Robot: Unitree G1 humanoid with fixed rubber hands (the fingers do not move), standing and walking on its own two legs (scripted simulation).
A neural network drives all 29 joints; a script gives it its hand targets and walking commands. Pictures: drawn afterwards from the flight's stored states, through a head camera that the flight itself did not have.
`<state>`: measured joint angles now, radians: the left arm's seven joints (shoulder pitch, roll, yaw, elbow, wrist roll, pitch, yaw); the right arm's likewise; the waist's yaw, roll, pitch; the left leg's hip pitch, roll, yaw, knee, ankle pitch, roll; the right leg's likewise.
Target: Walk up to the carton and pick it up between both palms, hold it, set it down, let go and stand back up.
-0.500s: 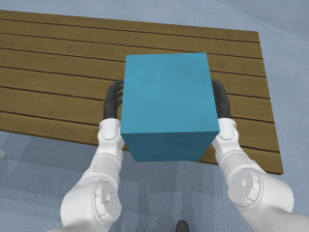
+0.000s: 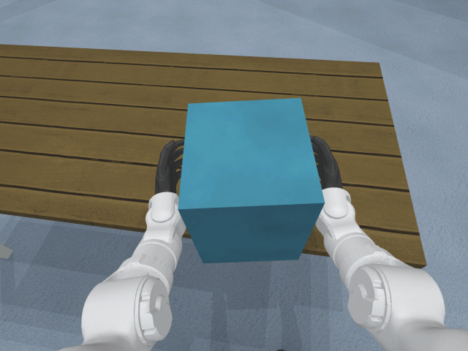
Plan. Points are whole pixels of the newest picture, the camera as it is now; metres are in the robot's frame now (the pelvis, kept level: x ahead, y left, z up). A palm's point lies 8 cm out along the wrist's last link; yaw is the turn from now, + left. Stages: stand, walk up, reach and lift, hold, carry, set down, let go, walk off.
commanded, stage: reach and lift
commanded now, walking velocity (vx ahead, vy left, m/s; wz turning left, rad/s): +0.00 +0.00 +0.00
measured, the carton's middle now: (247, 188) +0.42 -0.01 +0.00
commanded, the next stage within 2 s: none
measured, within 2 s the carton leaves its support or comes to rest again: leaves its support in 0.10 s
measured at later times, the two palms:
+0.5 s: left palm (141, 145) +0.41 +0.14 +0.15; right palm (338, 144) +0.40 -0.14 +0.15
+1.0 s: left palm (129, 150) +0.38 +0.15 +0.18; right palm (340, 159) +0.37 -0.14 +0.15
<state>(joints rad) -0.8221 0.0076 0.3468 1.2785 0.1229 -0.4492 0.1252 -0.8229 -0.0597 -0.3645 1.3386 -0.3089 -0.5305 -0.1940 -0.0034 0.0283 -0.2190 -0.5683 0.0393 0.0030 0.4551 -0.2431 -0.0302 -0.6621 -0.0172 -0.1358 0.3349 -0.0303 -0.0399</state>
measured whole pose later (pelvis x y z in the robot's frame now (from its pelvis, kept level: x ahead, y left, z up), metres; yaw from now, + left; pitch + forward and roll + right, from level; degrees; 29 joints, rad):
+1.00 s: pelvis -0.01 +0.03 +0.01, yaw +1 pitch -2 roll -1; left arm -0.66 -0.06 0.29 0.38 0.23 0.46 0.07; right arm -0.66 -0.04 -0.07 0.66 0.11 0.18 -0.19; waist -0.10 -0.01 -0.01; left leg -0.08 0.01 0.00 0.37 -0.25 0.00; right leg -0.16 -0.03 -0.14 0.24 -0.03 0.00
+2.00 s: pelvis -0.01 +0.02 +0.01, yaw +2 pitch -9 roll -1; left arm -0.71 -0.08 0.34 0.18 0.36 0.68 -0.03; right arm -0.67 -0.01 -0.07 0.57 0.11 0.27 -0.20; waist -0.12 -0.04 0.07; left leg 0.06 0.02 -0.01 0.35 -0.26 0.00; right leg -0.02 -0.03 -0.15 0.23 -0.05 0.00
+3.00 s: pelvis -0.01 +0.02 +0.01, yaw +2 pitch -11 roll -1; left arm -0.67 -0.09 0.35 -0.02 0.39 0.80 -0.09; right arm -0.66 -0.01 -0.01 0.43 0.17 0.35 -0.24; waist -0.11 -0.04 0.08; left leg 0.10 0.03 -0.02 0.35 -0.26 -0.01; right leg 0.01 -0.02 -0.15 0.24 -0.06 -0.01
